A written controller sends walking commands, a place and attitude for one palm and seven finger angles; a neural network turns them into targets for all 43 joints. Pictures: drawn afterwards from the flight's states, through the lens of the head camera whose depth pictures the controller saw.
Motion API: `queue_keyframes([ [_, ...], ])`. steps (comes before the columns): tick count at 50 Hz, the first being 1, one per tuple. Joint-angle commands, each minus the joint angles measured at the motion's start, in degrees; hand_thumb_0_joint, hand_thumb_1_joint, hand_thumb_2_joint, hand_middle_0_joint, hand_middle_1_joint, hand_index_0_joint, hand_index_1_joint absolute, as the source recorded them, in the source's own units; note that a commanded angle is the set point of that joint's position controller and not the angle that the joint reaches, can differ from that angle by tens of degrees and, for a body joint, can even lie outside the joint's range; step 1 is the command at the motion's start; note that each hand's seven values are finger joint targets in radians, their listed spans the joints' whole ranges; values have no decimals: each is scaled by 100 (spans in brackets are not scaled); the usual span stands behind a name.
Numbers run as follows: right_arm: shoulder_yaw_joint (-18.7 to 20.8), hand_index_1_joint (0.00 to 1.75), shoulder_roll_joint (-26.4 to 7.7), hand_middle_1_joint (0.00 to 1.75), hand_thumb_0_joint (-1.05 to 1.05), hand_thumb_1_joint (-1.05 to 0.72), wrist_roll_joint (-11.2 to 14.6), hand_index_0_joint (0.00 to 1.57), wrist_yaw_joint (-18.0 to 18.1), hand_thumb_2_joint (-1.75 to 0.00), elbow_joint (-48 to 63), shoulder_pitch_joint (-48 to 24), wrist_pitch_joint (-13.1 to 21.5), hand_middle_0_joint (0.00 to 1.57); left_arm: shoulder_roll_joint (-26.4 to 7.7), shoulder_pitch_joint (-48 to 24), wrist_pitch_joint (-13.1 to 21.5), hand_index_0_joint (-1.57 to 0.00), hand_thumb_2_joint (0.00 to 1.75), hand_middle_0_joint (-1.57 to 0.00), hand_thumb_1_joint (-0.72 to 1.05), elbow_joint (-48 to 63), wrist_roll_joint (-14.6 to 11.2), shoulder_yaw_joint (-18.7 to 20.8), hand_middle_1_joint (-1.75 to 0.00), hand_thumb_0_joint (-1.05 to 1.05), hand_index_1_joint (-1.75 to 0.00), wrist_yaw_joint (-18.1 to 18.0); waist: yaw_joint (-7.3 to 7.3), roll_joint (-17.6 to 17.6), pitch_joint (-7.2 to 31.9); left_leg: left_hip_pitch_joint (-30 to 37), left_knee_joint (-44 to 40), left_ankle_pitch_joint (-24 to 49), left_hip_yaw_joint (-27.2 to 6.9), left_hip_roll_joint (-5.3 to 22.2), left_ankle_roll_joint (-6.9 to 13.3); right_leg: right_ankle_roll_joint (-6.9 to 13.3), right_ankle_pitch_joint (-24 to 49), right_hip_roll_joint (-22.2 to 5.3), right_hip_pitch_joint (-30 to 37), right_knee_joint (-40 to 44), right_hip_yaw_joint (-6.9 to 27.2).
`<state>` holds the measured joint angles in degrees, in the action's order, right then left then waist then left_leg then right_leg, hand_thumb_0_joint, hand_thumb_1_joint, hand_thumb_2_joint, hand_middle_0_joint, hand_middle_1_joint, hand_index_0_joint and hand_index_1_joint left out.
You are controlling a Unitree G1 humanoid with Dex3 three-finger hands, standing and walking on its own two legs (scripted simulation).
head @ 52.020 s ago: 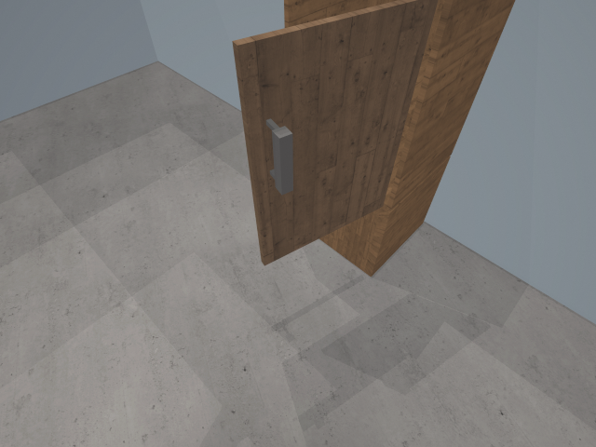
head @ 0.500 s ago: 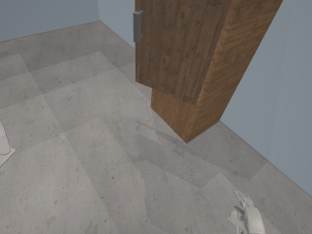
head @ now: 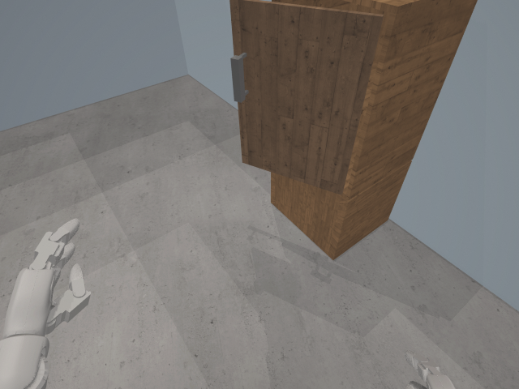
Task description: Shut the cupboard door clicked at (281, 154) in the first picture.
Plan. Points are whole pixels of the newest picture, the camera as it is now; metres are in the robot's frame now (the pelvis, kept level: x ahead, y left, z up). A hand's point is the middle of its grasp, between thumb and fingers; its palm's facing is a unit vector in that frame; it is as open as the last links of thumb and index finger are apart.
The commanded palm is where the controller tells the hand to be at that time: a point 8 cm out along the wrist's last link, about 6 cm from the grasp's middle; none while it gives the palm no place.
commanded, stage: let the arm hang, fingers relaxed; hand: left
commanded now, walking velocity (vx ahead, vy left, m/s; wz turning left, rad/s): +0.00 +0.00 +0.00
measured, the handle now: (241, 77) +1.00 +0.12 +0.04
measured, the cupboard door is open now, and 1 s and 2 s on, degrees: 25 25 25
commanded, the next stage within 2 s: look to check the result in 1.02 s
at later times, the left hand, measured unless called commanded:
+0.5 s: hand out of the picture -0.07 +0.21 -0.16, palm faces +0.01 -0.97 -0.24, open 7.2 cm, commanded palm none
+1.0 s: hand out of the picture -0.04 +0.15 -0.17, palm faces +0.01 -0.99 -0.13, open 7.4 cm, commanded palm none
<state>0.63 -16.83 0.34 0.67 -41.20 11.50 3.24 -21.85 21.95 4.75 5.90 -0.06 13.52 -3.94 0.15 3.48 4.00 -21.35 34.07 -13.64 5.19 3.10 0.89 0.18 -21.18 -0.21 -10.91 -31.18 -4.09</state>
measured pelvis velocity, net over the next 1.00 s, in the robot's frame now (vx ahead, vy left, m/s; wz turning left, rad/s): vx -0.02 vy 0.00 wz -0.02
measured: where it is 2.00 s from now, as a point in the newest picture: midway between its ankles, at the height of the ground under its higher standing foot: outside the picture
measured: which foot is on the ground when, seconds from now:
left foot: down 0.00-1.00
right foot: down 0.00-1.00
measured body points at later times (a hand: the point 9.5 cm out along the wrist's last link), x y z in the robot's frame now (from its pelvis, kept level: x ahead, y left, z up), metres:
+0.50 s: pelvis -0.02 +0.02 +0.01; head -0.01 +0.01 +0.46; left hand -0.07 +0.26 -0.14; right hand -0.04 -0.21 -0.15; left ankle +0.05 +0.11 -0.73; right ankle -0.05 -0.11 -0.73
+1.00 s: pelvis -0.02 +0.00 +0.01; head -0.02 +0.01 +0.46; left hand -0.04 +0.20 -0.15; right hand -0.05 -0.20 -0.15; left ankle +0.05 +0.11 -0.73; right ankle -0.05 -0.11 -0.73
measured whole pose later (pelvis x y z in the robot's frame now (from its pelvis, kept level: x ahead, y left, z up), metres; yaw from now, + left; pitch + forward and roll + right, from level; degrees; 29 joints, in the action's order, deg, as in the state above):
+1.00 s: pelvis -0.02 +0.00 +0.01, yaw -1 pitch -2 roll +0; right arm 0.8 -6.8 -0.9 1.7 -65.1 18.7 -1.4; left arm -5.2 19.3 -0.1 -65.1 0.9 0.0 -1.7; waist -1.3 -0.2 -0.8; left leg -15.0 23.5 -7.1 6.8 1.7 1.6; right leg -0.2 -16.3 -1.2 -7.1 -24.9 -2.8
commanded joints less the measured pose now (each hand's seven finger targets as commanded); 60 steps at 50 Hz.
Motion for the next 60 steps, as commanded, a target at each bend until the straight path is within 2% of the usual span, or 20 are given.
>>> queue_keyframes([
  [1,109,30,-628,30,0,-90,-92,20,-105,-90,298,-210,-82,20,92,-88,-527,-20,90,-20,90,-2043,121,-928,-30,0,-30,390,-1,-775,-255,21,-465,685,-759,500,128,149,912,-599,-529,390,440],
  [2,85,30,-589,30,0,-90,-117,20,-95,-90,242,-209,-134,20,43,-203,-500,-20,90,-20,90,-2361,133,-968,-30,0,-30,383,-28,-1287,-265,174,-358,686,-750,397,100,214,1037,-705,-617,545,612],
  [3,68,30,-559,30,0,-90,-150,20,-92,-90,178,-142,-184,20,9,-328,-486,-20,90,-20,90,-2715,142,-1000,-30,0,-30,369,-85,-1622,-302,358,-218,806,-678,280,58,287,1277,-832,-712,623,717],
  [4,64,30,-525,30,0,-90,-172,20,-95,-90,131,-46,-239,20,-29,-408,-489,-20,90,-20,90,-3040,136,-1038,-30,0,-30,341,-117,-1736,-275,500,-163,971,-619,209,26,366,1566,-905,-694,604,743],
  [5,53,30,-488,30,0,-90,-190,20,-93,-90,43,0,-288,20,-10,-434,-495,-20,90,-20,90,-3342,119,-1078,-30,0,-30,317,-122,-1615,-246,612,-186,1120,-583,165,16,389,1821,-936,-616,563,751],
  [6,39,30,-487,30,0,-90,-202,20,-89,-90,-80,44,-323,20,-8,-496,-513,-20,90,-20,90,-3630,107,-1105,-30,0,-30,295,-147,-1372,-243,731,-291,1308,-583,178,5,372,1732,-892,-582,508,698],
  [7,27,30,-489,30,0,-90,-205,20,-84,-90,-191,60,-339,20,26,-492,-520,-20,90,-20,90,-3898,90,-1134,-30,0,-30,279,-133,-888,-181,834,-459,1496,-632,234,21,302,1527,-796,-481,472,658],
  [9,-6,30,-513,30,0,-90,-186,20,-78,-90,-418,22,-353,20,30,-383,-537,-20,90,-20,90,-4440,76,-1178,-30,0,-30,254,-57,23,-253,790,-806,1363,-768,314,65,177,822,-595,-294,575,612],
  [13,33,30,-182,30,0,-90,-197,20,-9,-90,-849,182,-408,20,373,-91,-545,-20,90,-20,90,-5298,91,-1088,-30,0,-30,243,-27,886,-459,505,-1328,-179,-818,266,61,245,354,-495,-73,890,552],
  [16,69,30,-153,30,0,-90,-169,20,25,-90,-1118,360,-440,20,415,-19,-544,-20,90,-20,90,-5767,86,-1136,-30,0,-30,261,-30,718,-477,566,-1591,-658,-923,329,64,241,321,-441,-28,999,477],
  [18,93,30,-134,30,0,-90,-153,20,45,-90,-1274,493,-440,20,461,27,-534,-20,90,-20,90,-6033,86,-1163,-30,0,-30,266,-41,432,-550,598,-1734,-815,-957,365,67,228,327,-413,-55,1056,463],
  [19,108,30,-149,30,0,-90,-133,20,57,-90,-1334,568,-434,20,468,50,-523,-20,90,-20,90,-6145,90,-1170,-30,0,-30,263,-44,149,-582,683,-1736,-661,-981,398,88,228,397,-406,-73,1095,469],
  [22,116,30,-71,30,0,-90,-125,20,79,-90,-1573,728,-422,20,577,117,-507,-20,90,-20,90,-6457,95,-1209,-30,0,-30,249,-80,-292,-717,851,-1801,-650,-914,409,96,205,319,-439,-259,1204,511],
  [27,113,30,54,30,0,-90,-108,20,89,-90,-1900,897,-421,20,690,237,-491,-20,90,-20,90,-6807,92,-1242,-30,0,-30,211,-111,-576,-862,1035,-1822,-560,-793,407,96,172,151,-457,-493,1289,543],
  [32,111,30,209,30,0,-90,-113,20,89,-90,-2082,954,-450,20,802,380,-512,-20,90,-20,90,-6988,109,-1248,-30,0,-30,182,-108,-427,-1141,928,-1916,-759,-756,361,89,140,-77,-432,-690,1323,563],
  [38,107,30,372,30,0,-90,-116,20,97,-90,-2185,1018,-438,20,905,431,-481,-20,90,-20,90,-7067,112,-1247,-30,0,-30,161,-110,-380,-1092,960,-1821,-544,-642,303,67,148,35,-442,-694,1336,603],
  [42,100,30,470,30,0,-90,-119,20,104,-90,-2228,1063,-433,20,958,395,-478,-20,90,-20,90,-7077,111,-1235,-30,0,-30,156,-111,-247,-1224,885,-1780,-491,-603,269,45,157,5,-462,-746,1367,591],
  [49,86,30,520,30,0,-90,-105,20,128,-90,-2240,1108,-383,20,1006,354,-426,-20,90,-20,90,-7087,94,-1226,-30,0,-30,146,-96,-311,-1044,1060,-1575,71,-526,270,39,192,429,-497,-557,1370,584],
  [56,79,30,574,30,0,-90,-117,20,139,-90,-2275,1145,-379,20,1045,268,-422,-20,90,-20,90,-7092,83,-1231,-30,0,-30,142,-110,-276,-1048,1044,-1496,244,-499,273,32,210,572,-522,-459,1388,606],
  [60,78,30,557,30,0,-90,-112,20,142,-90,-2282,1117,-359,20,1042,272,-406,-20,90,-20,90,-7102,81,-1226,-30,0,-30,136,-97,-385,-940,1129,-1420,550,-494,301,46,214,803,-533,-340,1365,597],
])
